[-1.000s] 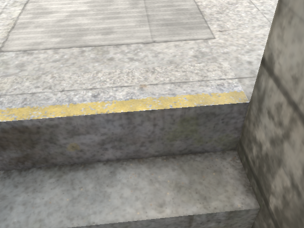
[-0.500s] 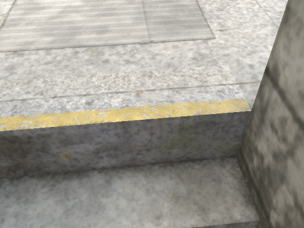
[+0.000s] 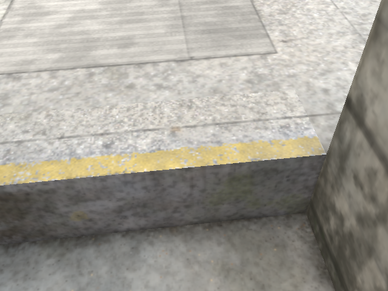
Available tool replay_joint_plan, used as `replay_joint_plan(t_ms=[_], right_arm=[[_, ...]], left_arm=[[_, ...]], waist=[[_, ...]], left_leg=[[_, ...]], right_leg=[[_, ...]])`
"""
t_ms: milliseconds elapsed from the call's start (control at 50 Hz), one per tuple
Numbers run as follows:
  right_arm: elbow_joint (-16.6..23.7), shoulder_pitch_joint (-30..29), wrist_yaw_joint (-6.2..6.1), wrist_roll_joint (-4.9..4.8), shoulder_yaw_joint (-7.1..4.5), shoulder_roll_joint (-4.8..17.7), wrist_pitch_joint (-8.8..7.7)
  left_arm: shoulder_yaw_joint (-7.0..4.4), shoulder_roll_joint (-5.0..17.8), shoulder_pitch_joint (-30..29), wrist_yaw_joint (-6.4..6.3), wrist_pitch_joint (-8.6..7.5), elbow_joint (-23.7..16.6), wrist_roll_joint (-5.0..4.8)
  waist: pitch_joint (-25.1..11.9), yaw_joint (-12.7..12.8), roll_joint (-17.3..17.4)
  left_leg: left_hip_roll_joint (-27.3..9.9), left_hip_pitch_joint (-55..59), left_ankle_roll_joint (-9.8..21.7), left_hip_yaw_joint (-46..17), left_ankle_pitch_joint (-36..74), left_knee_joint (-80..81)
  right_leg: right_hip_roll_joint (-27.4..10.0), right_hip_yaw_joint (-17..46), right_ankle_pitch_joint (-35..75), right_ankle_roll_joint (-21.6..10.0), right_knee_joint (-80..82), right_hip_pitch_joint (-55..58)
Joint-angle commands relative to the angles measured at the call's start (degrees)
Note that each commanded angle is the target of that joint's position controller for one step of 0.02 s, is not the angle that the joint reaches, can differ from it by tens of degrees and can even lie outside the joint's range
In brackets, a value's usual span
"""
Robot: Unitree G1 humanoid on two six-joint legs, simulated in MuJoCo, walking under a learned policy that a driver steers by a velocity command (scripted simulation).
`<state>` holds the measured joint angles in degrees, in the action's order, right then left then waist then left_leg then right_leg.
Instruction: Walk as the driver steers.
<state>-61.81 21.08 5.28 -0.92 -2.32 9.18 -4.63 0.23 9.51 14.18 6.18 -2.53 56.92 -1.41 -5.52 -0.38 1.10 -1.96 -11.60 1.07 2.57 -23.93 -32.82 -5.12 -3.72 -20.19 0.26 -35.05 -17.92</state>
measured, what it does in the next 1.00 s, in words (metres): stands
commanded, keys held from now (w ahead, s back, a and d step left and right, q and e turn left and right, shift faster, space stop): w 1.00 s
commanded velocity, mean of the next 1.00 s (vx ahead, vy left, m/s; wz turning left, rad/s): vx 0.49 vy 0.00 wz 0.00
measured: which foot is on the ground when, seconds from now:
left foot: down 0.00-1.00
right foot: down 0.00-1.00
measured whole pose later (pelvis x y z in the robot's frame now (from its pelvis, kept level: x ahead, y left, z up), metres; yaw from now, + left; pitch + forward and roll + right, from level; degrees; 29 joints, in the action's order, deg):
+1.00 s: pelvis -0.03 -0.01 +0.00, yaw +1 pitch +2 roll +0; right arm -60.7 19.6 4.4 -1.3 -1.7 9.8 -3.4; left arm -0.9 7.9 13.0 7.0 -2.1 54.0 -1.3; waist -2.8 -0.6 2.0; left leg -2.9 -11.7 -1.6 1.5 -22.8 -32.7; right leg -4.5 -4.8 -18.1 1.8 -33.6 -17.2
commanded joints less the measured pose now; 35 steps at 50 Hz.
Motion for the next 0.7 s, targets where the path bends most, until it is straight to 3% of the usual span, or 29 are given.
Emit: replay_joint_plan(t_ms=[20,80,120,140,200,300,440,500,540,600,620,640,700], right_arm=[[1.71,3.79,0.42,0.05,0.74,1.97,-0.24],[1.15,4.76,0.39,0.22,1.0,1.89,-0.25],[1.19,4.51,0.32,-0.13,1.21,1.57,-0.52],[1.1,5.62,0.11,0.08,1.12,1.0,-0.37],[1.31,4.61,0.09,0.16,1.33,0.57,-0.11],[1.65,5.2,0.21,-0.5,1.06,2.22,-0.09],[2.0,4.27,0.6,-0.23,1.36,0.85,0.2],[1.59,4.32,-0.05,-0.27,1.44,0.73,0.11],[1.95,3.64,-0.47,-0.21,1.77,-0.23,0.13],[1.99,3.68,-0.88,-0.37,2.06,-0.5,0.05],[2.15,3.6,-1.0,-0.66,1.96,0.21,-0.13],[0.95,6.53,-1.18,-1.15,0.8,2.45,0.01],[0.64,5.45,-1.19,-0.62,0.13,3.48,0.0]], left_arm=[[0.63,2.84,3.97,1.28,1.19,-0.64,-0.53],[0.41,3.77,4.14,1.32,1.3,-0.21,-0.18],[0.54,3.14,3.42,1.46,1.43,-0.31,0.08],[0.21,3.05,3.9,1.12,1.85,-0.46,0.2],[-0.04,3.04,1.34,0.92,1.63,-1.29,0.49],[-0.23,1.86,-0.42,0.87,1.13,-2.62,0.72],[-0.48,1.63,0.0,0.97,0.87,-3.28,0.65],[-1.0,2.42,1.46,0.99,0.75,-2.65,0.51],[-1.3,3.09,1.12,1.01,0.65,-2.61,0.62],[-1.43,2.78,0.24,1.13,0.64,-2.78,0.62],[-1.37,2.32,0.0,1.3,0.63,-2.89,0.73],[-2.23,4.47,1.68,0.66,-0.56,-2.89,1.17],[-1.58,2.12,-0.22,0.12,-1.21,-4.01,1.49]], waist=[[0.61,0.47,-0.85],[1.15,0.15,-0.85],[1.48,0.15,-0.47],[0.58,0.33,-0.38],[4.64,0.23,-1.05],[3.88,0.28,-0.2],[6.78,0.37,-0.63],[7.34,0.56,-0.32],[7.82,0.65,-2.05],[7.29,0.57,-2.46],[7.17,0.69,-2.0],[5.66,-0.01,-3.16],[7.18,-0.37,0.0]], left_leg=[[-3.77,-2.26,5.49,-2.12,40.37,0.35],[-3.44,-3.03,4.52,-1.78,32.28,0.56],[-3.49,-2.47,3.92,-1.81,29.84,1.49],[-3.17,-1.71,3.37,-1.54,24.28,2.18],[-3.23,-4.0,3.47,-2.3,16.32,3.62],[-4.27,-1.27,3.84,-4.21,21.58,5.83],[-3.7,-3.03,3.37,-4.12,16.2,6.33],[-2.14,-4.34,2.16,-2.52,11.34,5.85],[-1.64,-4.84,1.76,-2.07,9.24,5.3],[-1.62,-3.82,1.79,-2.27,11.16,5.43],[-1.75,-3.28,1.75,-2.31,13.17,5.52],[-2.65,-1.58,3.16,-3.22,14.17,6.44],[-4.61,-0.55,5.75,-6.02,18.07,8.37]], right_leg=[[-2.09,1.06,32.84,-5.95,3.62,4.05],[-2.56,1.55,29.21,-5.76,4.88,3.97],[-2.58,2.04,26.53,-5.53,5.51,2.87],[-2.34,2.03,20.35,-5.07,5.82,3.13],[-2.45,3.26,11.81,-4.89,7.96,-0.06],[-0.88,0.55,14.71,-3.68,5.18,0.72],[-1.42,1.53,12.31,-3.74,6.8,0.41],[-2.75,3.29,9.46,-4.25,7.64,1.5],[-3.72,4.84,7.48,-4.8,9.14,1.13],[-4.0,5.18,8.69,-4.84,9.34,1.02],[-3.58,4.63,10.36,-4.73,8.69,0.81],[-3.36,3.37,8.19,-4.67,7.65,1.92],[-1.69,0.83,8.7,-3.98,4.1,-0.66]])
